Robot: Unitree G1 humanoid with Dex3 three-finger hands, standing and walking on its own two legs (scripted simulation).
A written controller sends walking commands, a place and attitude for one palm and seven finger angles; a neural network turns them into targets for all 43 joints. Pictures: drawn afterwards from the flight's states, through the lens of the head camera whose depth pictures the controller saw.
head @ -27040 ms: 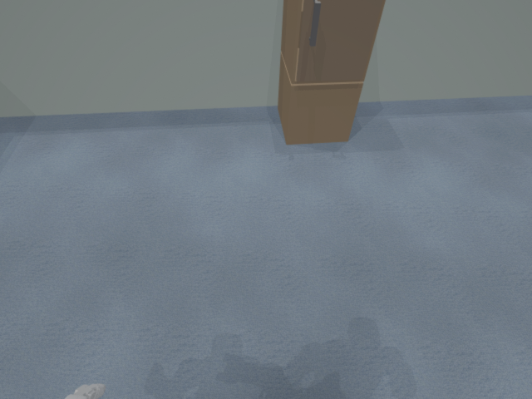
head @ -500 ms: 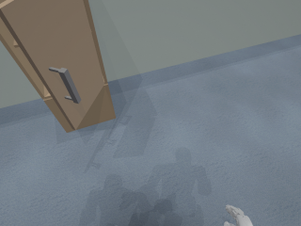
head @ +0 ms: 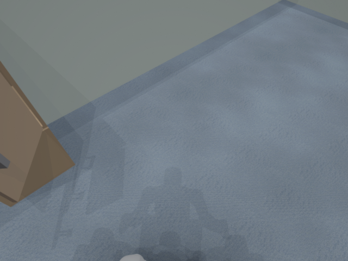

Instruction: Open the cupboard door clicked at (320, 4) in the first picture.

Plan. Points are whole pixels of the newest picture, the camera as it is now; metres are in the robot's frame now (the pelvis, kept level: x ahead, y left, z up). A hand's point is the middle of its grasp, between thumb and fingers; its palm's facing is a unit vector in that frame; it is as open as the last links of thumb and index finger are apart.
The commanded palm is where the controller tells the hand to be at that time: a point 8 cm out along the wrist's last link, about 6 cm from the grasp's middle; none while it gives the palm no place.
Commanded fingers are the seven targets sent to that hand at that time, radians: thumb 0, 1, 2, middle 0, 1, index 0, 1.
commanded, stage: walk to a spot facing it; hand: left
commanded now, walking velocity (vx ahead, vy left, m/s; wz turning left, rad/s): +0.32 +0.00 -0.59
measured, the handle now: out of the picture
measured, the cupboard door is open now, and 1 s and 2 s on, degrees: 52 52 52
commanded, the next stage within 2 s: turn to face it in 1.52 s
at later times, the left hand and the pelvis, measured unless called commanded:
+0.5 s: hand (163, 179) +0.36 +0.05 -0.16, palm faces -0.33 -0.92 -0.20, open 7.4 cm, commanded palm none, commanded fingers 0.00 0.90 0.90 -0.20 -0.30 -0.20 -0.30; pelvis +0.16 -0.08 -0.01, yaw -15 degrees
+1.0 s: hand (161, 179) +0.37 +0.06 -0.18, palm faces -0.28 -0.95 -0.16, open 7.4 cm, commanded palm none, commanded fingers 0.00 0.90 0.90 -0.20 -0.30 -0.20 -0.30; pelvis +0.38 -0.13 -0.01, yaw -22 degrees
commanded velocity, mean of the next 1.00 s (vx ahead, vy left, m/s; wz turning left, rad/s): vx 0.37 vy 0.00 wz -0.24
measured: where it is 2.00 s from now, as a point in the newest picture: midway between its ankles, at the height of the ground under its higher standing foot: (229, 165)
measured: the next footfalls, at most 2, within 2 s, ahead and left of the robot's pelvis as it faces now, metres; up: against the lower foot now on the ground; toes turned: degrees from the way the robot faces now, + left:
left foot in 0.04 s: +0.06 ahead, +0.13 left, +0.00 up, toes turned +3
right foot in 0.42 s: +0.22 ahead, -0.16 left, +0.00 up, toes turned -20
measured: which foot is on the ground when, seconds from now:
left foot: up 0.00-0.02, down 0.04-0.40, up 0.42-0.88, down 0.90-1.00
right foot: down 0.00-0.04, up 0.06-0.40, down 0.42-0.90, up 0.92-1.00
